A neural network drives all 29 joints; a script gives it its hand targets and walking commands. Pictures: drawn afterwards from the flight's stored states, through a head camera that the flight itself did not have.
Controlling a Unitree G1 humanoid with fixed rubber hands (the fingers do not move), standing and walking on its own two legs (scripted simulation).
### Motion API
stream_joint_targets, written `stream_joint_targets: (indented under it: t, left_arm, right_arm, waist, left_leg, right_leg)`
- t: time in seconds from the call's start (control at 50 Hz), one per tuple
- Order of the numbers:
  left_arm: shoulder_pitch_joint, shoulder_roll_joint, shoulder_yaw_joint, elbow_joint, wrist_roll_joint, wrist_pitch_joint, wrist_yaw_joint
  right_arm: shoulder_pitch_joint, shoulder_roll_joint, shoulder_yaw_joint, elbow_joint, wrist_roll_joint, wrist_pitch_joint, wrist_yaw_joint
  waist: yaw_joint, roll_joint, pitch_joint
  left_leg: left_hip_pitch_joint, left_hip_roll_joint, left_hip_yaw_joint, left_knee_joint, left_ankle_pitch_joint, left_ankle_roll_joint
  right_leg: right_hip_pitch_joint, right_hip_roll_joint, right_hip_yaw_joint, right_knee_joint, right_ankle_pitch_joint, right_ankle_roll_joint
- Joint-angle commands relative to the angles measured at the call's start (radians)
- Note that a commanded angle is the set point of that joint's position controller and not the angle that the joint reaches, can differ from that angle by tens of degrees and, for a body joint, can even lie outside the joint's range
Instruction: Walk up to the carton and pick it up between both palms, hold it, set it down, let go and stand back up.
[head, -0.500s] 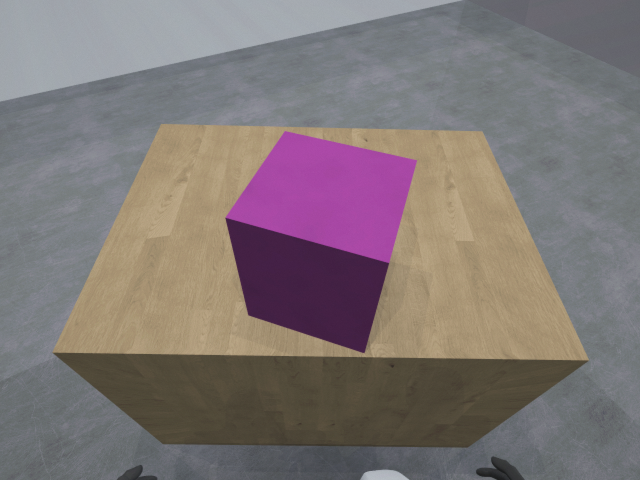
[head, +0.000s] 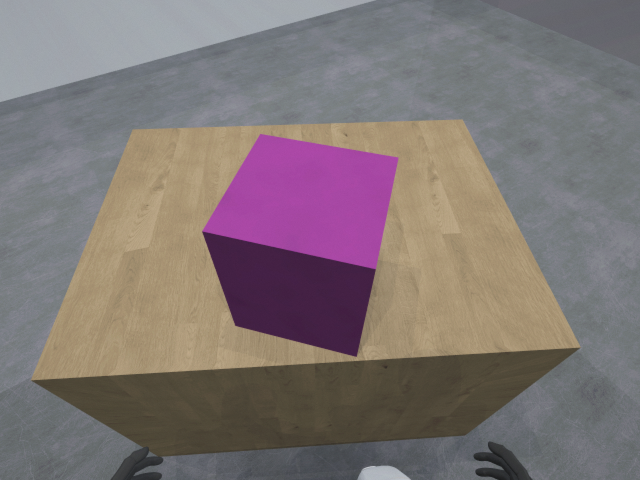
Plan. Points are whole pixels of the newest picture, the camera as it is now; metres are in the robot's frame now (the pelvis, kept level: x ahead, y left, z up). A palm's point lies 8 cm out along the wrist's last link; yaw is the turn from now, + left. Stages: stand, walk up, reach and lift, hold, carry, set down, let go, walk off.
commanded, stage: stand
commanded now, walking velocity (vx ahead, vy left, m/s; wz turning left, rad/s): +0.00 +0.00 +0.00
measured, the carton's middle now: (310, 248) +0.43 +0.01 -0.01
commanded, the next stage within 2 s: none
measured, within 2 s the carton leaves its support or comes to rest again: neither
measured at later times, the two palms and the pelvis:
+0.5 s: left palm out of the picture +0.12 +0.25 -0.10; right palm out of the picture +0.07 -0.27 -0.11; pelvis +0.00 +0.00 +0.00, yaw -3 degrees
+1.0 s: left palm out of the picture +0.12 +0.26 -0.10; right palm out of the picture +0.05 -0.27 -0.12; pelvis +0.00 +0.01 +0.00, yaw -5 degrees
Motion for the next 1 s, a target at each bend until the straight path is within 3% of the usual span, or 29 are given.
stream_joint_targets:
  t: [0.0,0.98]
  left_arm:
    - [0.002,0.166,0.053,-0.107,0.000,-0.024,0.008]
    - [-0.019,0.183,0.065,-0.116,0.004,-0.016,0.013]
  right_arm:
    - [0.002,-0.161,-0.050,-0.096,0.000,-0.024,-0.007]
    - [0.052,-0.186,-0.066,-0.092,-0.005,-0.009,-0.010]
  waist:
    - [-0.001,-0.020,-0.064]
    - [-0.014,-0.027,-0.038]
  left_leg:
    - [0.008,0.099,-0.106,-0.162,0.078,0.056]
    - [0.041,0.121,-0.059,-0.152,0.011,0.074]
  right_leg:
    - [0.015,-0.072,0.090,-0.108,0.166,-0.062]
    - [-0.044,-0.034,0.124,-0.084,0.118,-0.066]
